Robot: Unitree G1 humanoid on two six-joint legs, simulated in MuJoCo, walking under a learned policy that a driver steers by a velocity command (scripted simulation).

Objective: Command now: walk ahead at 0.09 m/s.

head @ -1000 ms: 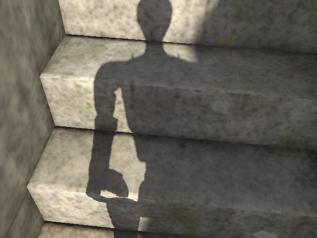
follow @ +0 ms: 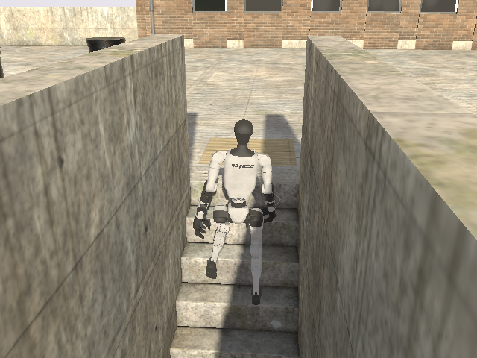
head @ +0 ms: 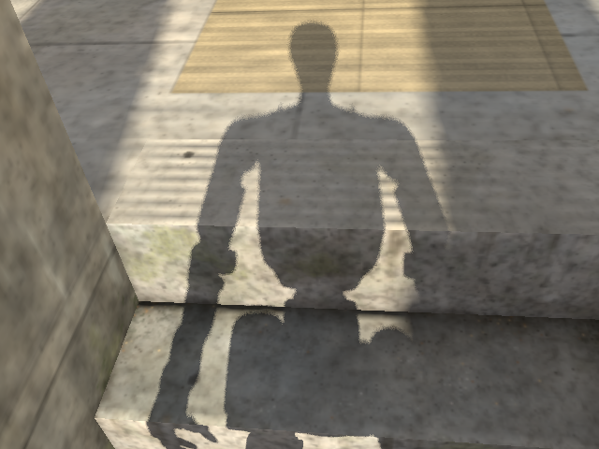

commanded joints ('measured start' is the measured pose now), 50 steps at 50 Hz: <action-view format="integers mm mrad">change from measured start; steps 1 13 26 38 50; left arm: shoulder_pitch -130 -9 -106 -100 -47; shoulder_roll -103 48 20 -6 4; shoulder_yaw -31 25 27 26 36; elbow -46 -144 -111 -95 -79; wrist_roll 19 -37 -9 -16 -14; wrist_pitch -17 -18 68 50 38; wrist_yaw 6 74 91 70 82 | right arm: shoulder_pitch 172 123 168 217 209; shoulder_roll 106 -107 -33 -21 -8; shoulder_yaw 34 -25 -46 -44 -33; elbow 21 42 34 30 53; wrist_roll -7 -38 -47 -50 -37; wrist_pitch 45 63 87 102 84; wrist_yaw -11 -46 -52 -55 -49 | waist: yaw -127 -3 -20 -22 -28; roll -113 -11 -22 -56 -35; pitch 114 -93 -21 75 115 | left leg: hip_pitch -10 903 660 622 602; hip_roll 76 264 216 214 214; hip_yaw -1 116 173 178 171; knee -169 -1608 -1537 -1548 -1611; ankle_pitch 28 1086 357 130 -11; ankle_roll -69 -75 -71 -77 -79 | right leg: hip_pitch -104 137 245 163 132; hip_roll -123 -71 -62 -48 -32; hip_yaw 16 78 44 53 79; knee -268 -29 -261 -311 -337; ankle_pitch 414 447 525 308 180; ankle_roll -150 -43 0 7 1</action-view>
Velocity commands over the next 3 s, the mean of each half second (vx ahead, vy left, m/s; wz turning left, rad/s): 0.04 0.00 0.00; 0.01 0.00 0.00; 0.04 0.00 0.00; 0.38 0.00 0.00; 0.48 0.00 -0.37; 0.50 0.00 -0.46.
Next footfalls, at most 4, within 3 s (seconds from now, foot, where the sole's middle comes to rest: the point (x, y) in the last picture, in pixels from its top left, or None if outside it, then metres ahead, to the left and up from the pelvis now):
0.24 left None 0.09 0.18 -0.76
1.98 left None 0.34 0.29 -0.55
2.74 right None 0.11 -0.10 -0.60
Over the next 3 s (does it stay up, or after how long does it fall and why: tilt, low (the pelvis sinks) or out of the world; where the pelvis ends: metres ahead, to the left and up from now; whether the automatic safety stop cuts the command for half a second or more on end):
stays up -0.02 0.02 0.07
